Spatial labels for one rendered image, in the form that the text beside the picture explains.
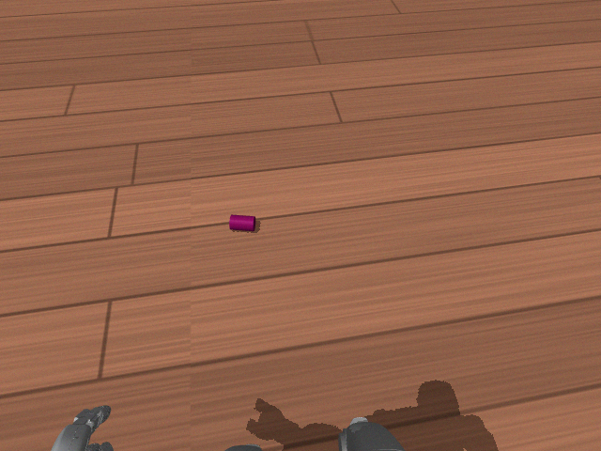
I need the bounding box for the can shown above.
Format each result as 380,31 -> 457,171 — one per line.
229,215 -> 255,231

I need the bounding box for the left robot hand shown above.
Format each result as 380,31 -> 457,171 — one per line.
51,406 -> 114,451

